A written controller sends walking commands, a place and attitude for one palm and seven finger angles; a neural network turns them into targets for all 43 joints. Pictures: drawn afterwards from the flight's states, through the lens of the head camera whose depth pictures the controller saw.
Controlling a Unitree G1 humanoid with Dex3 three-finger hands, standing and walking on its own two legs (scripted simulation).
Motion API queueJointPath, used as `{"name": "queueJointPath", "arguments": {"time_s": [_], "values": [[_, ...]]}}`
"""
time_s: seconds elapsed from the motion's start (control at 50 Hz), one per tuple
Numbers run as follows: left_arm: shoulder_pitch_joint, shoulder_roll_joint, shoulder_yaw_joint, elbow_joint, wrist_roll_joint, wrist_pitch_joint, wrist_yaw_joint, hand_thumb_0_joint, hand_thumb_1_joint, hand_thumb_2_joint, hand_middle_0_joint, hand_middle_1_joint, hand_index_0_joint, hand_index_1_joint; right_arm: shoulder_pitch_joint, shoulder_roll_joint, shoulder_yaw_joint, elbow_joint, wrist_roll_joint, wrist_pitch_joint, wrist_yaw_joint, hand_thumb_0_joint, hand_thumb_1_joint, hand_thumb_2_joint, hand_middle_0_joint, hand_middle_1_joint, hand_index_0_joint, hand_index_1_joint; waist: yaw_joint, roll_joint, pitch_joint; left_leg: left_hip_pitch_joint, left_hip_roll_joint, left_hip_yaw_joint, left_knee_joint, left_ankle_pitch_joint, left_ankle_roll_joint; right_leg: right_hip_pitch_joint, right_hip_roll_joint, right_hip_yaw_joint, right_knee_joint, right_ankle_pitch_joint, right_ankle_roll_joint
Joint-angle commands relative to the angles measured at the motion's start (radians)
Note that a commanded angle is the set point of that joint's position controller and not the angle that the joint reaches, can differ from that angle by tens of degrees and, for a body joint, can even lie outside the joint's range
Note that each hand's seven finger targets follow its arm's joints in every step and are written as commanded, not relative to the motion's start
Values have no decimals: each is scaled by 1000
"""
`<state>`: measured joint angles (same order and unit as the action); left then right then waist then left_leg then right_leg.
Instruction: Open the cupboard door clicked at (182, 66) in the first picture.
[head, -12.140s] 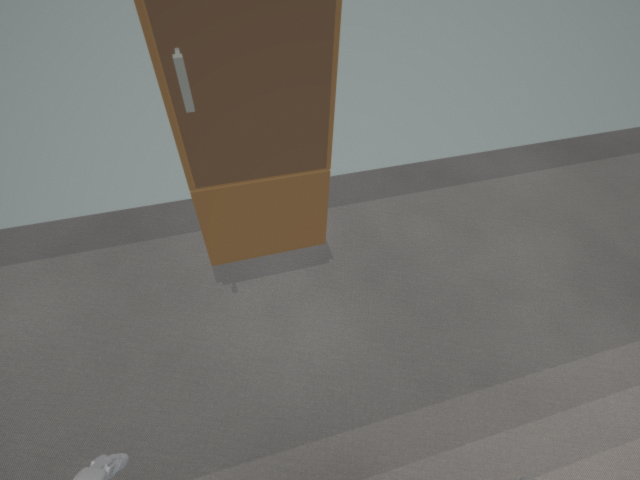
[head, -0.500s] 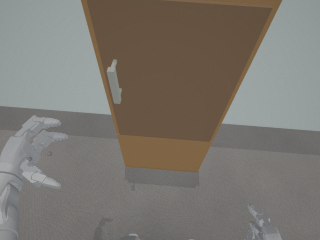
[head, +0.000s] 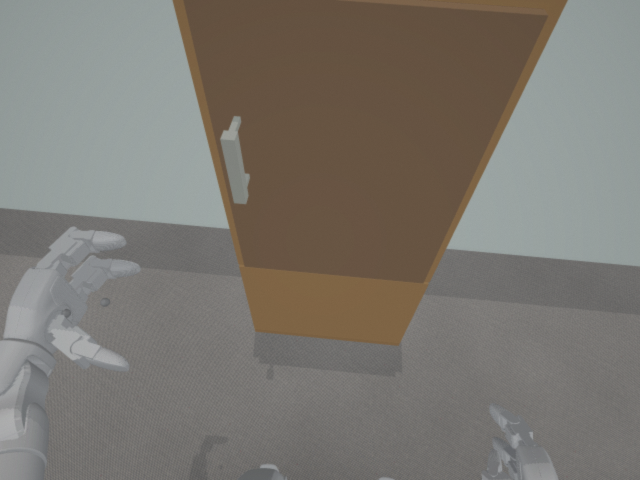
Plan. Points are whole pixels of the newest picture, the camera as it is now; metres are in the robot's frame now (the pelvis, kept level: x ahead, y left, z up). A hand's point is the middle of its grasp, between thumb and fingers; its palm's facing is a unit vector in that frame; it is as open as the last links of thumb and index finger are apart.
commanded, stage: move the hooked fingers beside the handle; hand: left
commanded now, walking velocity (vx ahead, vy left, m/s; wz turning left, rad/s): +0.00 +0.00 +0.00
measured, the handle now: (238, 161) +0.56 +0.17 +0.05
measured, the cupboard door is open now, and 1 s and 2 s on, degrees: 0 0 0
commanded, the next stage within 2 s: none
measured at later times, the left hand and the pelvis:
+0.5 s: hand (150, 247) +0.37 +0.25 +0.07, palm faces -0.02 -1.00 -0.02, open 14.0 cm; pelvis +0.00 +0.00 +0.00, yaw -1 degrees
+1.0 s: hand (174, 206) +0.45 +0.24 +0.07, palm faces -0.03 -1.00 -0.02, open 14.0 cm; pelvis +0.00 +0.00 -0.01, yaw -2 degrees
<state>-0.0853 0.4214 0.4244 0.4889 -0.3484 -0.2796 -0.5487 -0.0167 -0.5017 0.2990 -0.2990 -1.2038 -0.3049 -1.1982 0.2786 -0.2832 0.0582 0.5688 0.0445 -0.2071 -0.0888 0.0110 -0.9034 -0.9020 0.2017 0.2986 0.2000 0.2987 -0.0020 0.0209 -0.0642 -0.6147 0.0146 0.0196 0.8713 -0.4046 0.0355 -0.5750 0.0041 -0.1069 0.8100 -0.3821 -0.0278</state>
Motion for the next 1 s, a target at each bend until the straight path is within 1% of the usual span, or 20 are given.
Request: {"name": "queueJointPath", "arguments": {"time_s": [0.0, 0.1, 0.14, 0.22, 0.24, 0.3, 0.36, 0.44, 0.48, 0.5, 0.54, 0.6, 0.62, 0.66, 0.72, 0.78, 0.84, 0.92, 0.94, 0.98], "values": [[-391, 253, 44, -161, -16, -70, 13, 0, -500, 300, -300, -1200, -300, -1200, -13, -148, -65, -107, 3, -48, -21, 0, -900, -900, 200, 300, 200, 300, -42, 82, -201, 127, -12, -70, -143, 133, -12, 37, 13, 83, -112, 90, -1], [-469, 234, -5, -123, 15, -66, 26, 0, -500, 300, -300, -1200, -300, -1200, 2, -150, -65, -100, 3, -46, -22, 0, -900, -900, 200, 300, 200, 300, -46, 91, -259, 162, -10, -84, -147, 151, -14, 22, 12, 73, -96, 102, -4], [-448, 275, 34, -84, 21, -60, 39, 0, -500, 300, -300, -1200, -300, -1200, 17, -157, -67, -100, -3, -39, -19, 0, -900, -900, 200, 300, 200, 300, -30, 62, -278, 152, -8, -84, -139, 181, -15, 43, 16, 72, -86, 127, -7], [-444, 264, 38, -65, 34, -58, 72, 0, -500, 300, -300, -1200, -300, -1200, 24, -151, -71, -105, -1, -23, -5, 0, -900, -900, 200, 300, 200, 300, -17, 92, -307, 164, -7, -79, -140, 247, -24, 52, 11, 68, -72, 184, -5], [-448, 269, 41, -47, 34, -55, 77, 0, -500, 300, -300, -1200, -300, -1200, 34, -154, -68, -109, -6, -17, 0, 0, -900, -900, 200, 300, 200, 300, -13, 73, -307, 158, -7, -84, -137, 267, -25, 59, 16, 63, -65, 198, -9], [-481, 251, 25, -47, 47, -61, 97, 0, -500, 300, -300, -1200, -300, -1200, 44, -151, -74, -108, -4, -1, 8, 0, -900, -900, 200, 300, 200, 300, -25, 74, -312, 158, -4, -75, -135, 282, -25, 52, 15, 66, -64, 216, -2], [-480, 296, 71, -15, 52, -70, 108, 0, -500, 300, -300, -1200, -300, -1200, 64, -157, -78, -105, -7, 17, 13, 0, -900, -900, 200, 300, 200, 300, -19, 33, -324, 129, -3, -66, -126, 310, -21, 86, 18, 74, -60, 256, 0], [-582, 253, 19, -9, 57, -90, 106, 0, -500, 300, -300, -1200, -300, -1200, 72, -153, -78, -96, -6, 34, 12, 0, -900, -900, 200, 300, 200, 300, -48, 66, -314, 137, -3, -62, -118, 291, -18, 54, 21, 77, -58, 242, -1], [-648, 287, 33, 41, 66, -98, 102, 0, -500, 300, -300, -1200, -300, -1200, 85, -159, -80, -74, -5, 43, 8, 0, -900, -900, 200, 300, 200, 300, -64, 57, -305, 123, -2, -61, -115, 253, -14, 37, 20, 82, -64, 219, 2], [-651, 301, 46, 45, 71, -105, 103, 0, -500, 300, -300, -1200, -300, -1200, 94, -160, -82, -71, -7, 46, 7, 0, -900, -900, 200, 300, 200, 300, -57, 54, -332, 128, -2, -65, -113, 263, -14, 47, 20, 83, -60, 223, 1], [-698, 296, 32, 68, 72, -112, 97, 0, -500, 300, -300, -1200, -300, -1200, 99, -161, -81, -65, -7, 52, 5, 0, -900, -900, 200, 300, 200, 300, -68, 56, -342, 132, -3, -62, -102, 271, -11, 44, 21, 86, -56, 237, 0], [-721, 308, 33, 97, 85, -122, 94, 0, -500, 300, -300, -1200, -300, -1200, 111, -161, -83, -55, -9, 62, 8, 0, -900, -900, 200, 300, 200, 300, -63, 109, -367, 165, 1, -71, -98, 310, -19, 18, 20, 80, -48, 244, -3], [-726, 291, 18, 120, 85, -119, 94, 0, -500, 300, -300, -1200, -300, -1200, 112, -160, -82, -53, -9, 66, 9, 0, -900, -900, 200, 300, 200, 300, -69, 95, -364, 161, 1, -69, -96, 302, -17, 10, 20, 79, -49, 238, 0], [-758, 314, 34, 188, 87, -117, 92, 0, -500, 300, -300, -1200, -300, -1200, 123, -165, -81, -44, -9, 76, 9, 0, -900, -900, 200, 300, 200, 300, -75, 44, -340, 116, 2, -67, -89, 290, -12, 17, 23, 83, -46, 248, 2], [-791, 345, 51, 262, 99, -111, 100, 0, -500, 300, -300, -1200, -300, -1200, 129, -170, -79, -45, -9, 92, 13, 0, -900, -900, 200, 300, 200, 300, -76, 35, -327, 65, -1, -57, -88, 242, -8, 18, 19, 89, -47, 225, 5], [-850, 379, 61, 289, 120, -124, 102, 0, -500, 300, -300, -1200, -300, -1200, 143, -168, -79, -43, -12, 107, 16, 0, -900, -900, 200, 300, 200, 300, -77, 89, -362, 73, -2, -53, -70, 277, -8, 14, 19, 95, -30, 254, 2], [-932, 389, 54, 300, 127, -152, 106, 0, -500, 300, -300, -1200, -300, -1200, 159, -171, -79, -38, -17, 118, 19, 0, -900, -900, 200, 300, 200, 300, -96, 64, -385, 76, 3, -61, -51, 281, -3, -12, 27, 94, -16, 247, 2], [-972, 389, 47, 348, 135, -164, 101, 0, -500, 300, -300, -1200, -300, -1200, 174, -174, -80, -29, -18, 135, 23, 0, -900, -900, 200, 300, 200, 300, -102, 99, -421, 85, 4, -62, -39, 282, -6, -29, 28, 96, -10, 241, 4], [-1001, 393, 44, 375, 133, -161, 96, 0, -500, 300, -300, -1200, -300, -1200, 181, -177, -79, -25, -18, 140, 22, 0, -900, -900, 200, 300, 200, 300, -116, 71, -408, 65, 4, -64, -31, 278, -2, -37, 31, 95, -7, 241, 3], [-1020, 447, 74, 422, 145, -150, 95, 0, -500, 300, -300, -1200, -300, -1200, 192, -184, -79, -16, -17, 152, 20, 0, -900, -900, 200, 300, 200, 300, -117, 62, -402, 28, 4, -62, -26, 259, 0, -31, 29, 103, -8, 237, 7]]}}
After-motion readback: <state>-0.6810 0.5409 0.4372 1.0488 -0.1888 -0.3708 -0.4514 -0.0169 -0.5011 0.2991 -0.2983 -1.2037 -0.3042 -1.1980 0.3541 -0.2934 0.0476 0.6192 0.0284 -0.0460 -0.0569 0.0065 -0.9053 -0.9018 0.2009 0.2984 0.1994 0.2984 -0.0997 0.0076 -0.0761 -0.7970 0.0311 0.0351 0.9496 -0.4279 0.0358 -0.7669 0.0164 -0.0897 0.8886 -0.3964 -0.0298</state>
